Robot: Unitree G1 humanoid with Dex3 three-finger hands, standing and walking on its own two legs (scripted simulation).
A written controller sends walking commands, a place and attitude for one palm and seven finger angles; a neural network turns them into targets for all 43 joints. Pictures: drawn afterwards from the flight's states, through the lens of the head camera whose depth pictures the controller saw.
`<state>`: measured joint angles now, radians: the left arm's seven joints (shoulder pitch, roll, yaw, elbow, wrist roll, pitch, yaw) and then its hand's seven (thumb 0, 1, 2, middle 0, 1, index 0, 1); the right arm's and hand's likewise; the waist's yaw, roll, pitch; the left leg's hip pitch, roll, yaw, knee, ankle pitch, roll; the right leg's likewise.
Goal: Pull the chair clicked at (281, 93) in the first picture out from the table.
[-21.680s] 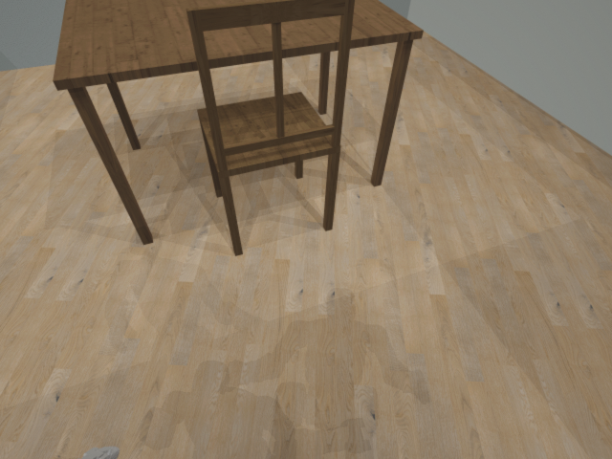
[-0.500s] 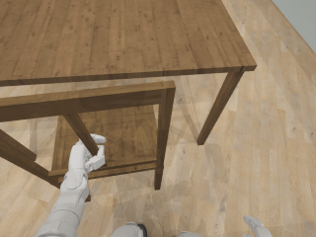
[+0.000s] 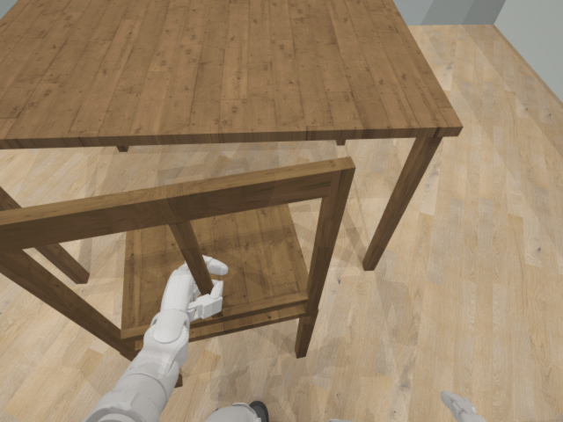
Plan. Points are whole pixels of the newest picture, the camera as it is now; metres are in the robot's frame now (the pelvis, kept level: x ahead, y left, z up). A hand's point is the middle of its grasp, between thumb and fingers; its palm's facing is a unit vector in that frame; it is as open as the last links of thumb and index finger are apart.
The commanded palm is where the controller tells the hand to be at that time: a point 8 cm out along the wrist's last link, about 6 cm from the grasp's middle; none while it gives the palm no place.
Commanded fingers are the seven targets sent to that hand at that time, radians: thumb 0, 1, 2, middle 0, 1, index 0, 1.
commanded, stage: step backward, pulling the chair out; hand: left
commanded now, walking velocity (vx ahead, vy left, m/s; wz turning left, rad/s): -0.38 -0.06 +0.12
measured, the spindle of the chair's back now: (202, 277) +0.34 +0.14 -0.05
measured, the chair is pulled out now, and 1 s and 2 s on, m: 0.15 0.22 0.41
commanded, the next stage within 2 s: none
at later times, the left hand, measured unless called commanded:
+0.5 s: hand (214, 309) +0.29 +0.12 -0.07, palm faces +0.00 -0.99 -0.15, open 5.2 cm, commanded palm +0.27 +0.17 -0.07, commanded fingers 0.00 0.90 0.90 -0.50 -1.45 -0.50 -1.45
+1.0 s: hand (200, 346) +0.23 +0.13 -0.07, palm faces -0.03 -0.99 -0.16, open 5.2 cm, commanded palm +0.20 +0.19 -0.06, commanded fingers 0.00 0.90 0.90 -0.50 -1.45 -0.50 -1.45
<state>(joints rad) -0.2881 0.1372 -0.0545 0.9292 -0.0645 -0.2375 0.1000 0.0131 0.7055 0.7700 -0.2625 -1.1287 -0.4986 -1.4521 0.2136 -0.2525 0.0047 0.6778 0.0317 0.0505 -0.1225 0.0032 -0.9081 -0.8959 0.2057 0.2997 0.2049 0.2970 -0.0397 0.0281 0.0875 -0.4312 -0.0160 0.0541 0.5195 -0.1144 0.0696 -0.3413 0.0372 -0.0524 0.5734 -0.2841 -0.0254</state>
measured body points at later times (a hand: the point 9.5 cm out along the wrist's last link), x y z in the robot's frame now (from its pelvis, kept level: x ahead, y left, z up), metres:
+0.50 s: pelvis -0.03 +0.01 +0.00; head +0.06 +0.00 +0.44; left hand +0.29 +0.17 -0.06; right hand +0.09 -0.27 -0.13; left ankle -0.08 +0.19 -0.73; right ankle +0.03 -0.10 -0.73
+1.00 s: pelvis -0.09 +0.02 -0.01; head -0.01 +0.02 +0.43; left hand +0.23 +0.19 -0.05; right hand +0.04 -0.22 -0.14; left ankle -0.10 +0.16 -0.73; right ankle +0.03 -0.10 -0.73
